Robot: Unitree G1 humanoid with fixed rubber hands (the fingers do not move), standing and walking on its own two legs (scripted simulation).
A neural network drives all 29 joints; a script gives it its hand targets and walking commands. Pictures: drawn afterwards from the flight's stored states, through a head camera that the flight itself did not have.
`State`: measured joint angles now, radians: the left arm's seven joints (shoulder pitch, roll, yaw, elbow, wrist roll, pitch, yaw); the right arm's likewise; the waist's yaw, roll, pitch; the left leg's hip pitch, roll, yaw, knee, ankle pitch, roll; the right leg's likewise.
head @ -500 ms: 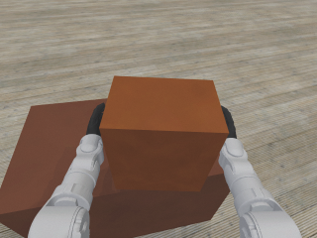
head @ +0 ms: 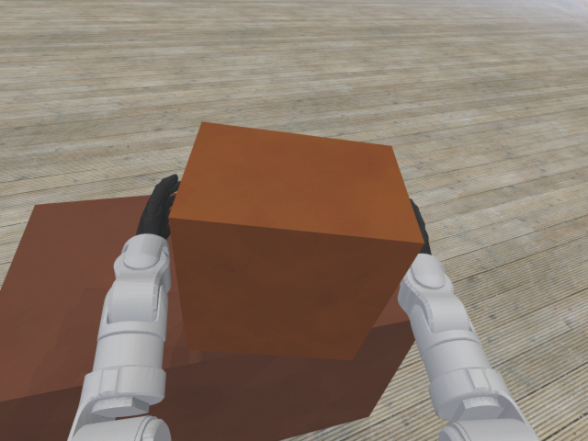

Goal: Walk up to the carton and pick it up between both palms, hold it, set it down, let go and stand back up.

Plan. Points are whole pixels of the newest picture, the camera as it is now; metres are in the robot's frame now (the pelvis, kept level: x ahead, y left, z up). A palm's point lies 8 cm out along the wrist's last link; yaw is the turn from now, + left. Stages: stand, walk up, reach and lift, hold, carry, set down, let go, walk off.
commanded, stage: reach and lift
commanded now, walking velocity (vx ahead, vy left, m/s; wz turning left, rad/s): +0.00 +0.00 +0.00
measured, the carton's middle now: (284, 252) +0.37 +0.01 +0.09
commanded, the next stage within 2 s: hold in 1.22 s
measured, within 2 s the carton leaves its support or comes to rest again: neither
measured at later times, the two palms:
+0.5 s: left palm (155, 222) +0.35 +0.18 +0.16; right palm (423, 248) +0.34 -0.17 +0.14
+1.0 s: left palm (155, 218) +0.35 +0.18 +0.17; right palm (429, 242) +0.34 -0.17 +0.15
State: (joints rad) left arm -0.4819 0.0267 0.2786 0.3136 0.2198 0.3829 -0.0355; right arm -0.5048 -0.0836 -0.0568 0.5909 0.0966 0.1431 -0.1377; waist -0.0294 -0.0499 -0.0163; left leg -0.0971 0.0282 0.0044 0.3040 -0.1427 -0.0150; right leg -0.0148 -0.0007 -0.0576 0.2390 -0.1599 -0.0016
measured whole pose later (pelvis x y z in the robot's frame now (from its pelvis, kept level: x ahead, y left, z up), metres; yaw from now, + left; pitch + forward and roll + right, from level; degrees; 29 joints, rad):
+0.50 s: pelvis -0.01 +0.00 +0.00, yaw -1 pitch -5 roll +0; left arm -0.51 0.01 0.29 0.19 0.30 0.53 -0.06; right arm -0.54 -0.08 -0.09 0.56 0.10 0.19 -0.11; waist -0.05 -0.07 0.00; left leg -0.07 0.02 0.02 0.29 -0.13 -0.01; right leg 0.00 -0.01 -0.05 0.25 -0.15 0.00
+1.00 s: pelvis +0.00 +0.00 +0.00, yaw +0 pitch -7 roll +0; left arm -0.48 0.01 0.30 0.08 0.29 0.60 -0.08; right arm -0.52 -0.10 -0.03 0.45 0.16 0.26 -0.15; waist -0.07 -0.06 0.02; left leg -0.03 0.03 0.01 0.29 -0.14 -0.01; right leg 0.04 0.00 -0.05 0.25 -0.17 0.00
